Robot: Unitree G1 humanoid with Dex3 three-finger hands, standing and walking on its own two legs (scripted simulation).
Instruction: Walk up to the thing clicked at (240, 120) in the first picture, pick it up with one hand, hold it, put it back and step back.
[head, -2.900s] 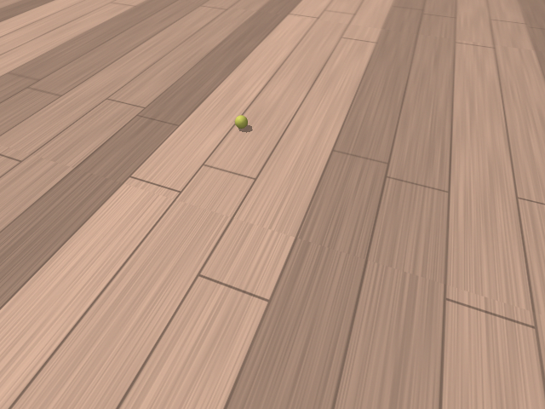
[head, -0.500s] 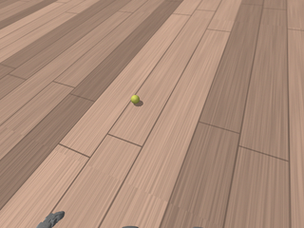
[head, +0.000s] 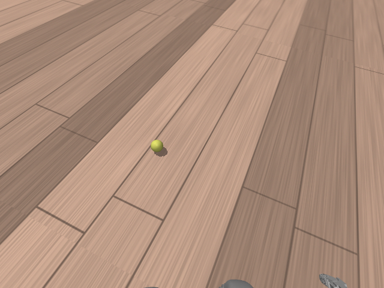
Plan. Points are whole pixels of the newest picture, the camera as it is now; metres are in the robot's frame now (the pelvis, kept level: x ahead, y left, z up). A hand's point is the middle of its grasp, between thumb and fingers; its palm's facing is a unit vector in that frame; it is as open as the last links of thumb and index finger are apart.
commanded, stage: walk up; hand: left
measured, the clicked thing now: (156, 145) +1.01 +0.25 -0.73
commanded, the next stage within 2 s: none
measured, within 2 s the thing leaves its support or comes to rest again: neither
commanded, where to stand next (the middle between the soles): +0.66 +0.02 m, yaw -1 degrees
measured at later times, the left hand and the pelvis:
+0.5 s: hand (101, 230) +0.25 +0.24 -0.11, palm faces -0.02 -0.91 -0.42, open 7.4 cm; pelvis +0.20 -0.04 +0.01, yaw +0 degrees
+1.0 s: hand (106, 172) +0.43 +0.29 -0.14, palm faces -0.09 -0.93 -0.34, open 7.4 cm; pelvis +0.37 +0.02 +0.01, yaw -1 degrees
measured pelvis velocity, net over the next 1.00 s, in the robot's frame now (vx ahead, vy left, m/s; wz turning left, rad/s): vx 0.37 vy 0.02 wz -0.02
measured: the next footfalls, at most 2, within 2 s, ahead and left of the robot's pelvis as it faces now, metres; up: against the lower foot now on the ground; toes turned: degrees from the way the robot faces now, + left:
right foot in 0.26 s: +0.25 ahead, -0.16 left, +0.00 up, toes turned -6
left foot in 0.68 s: +0.41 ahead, +0.13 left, +0.00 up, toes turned +5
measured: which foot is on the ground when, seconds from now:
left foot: down 0.00-0.28, up 0.30-0.66, down 0.68-1.00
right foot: up 0.00-0.24, down 0.26-0.70, up 0.72-1.00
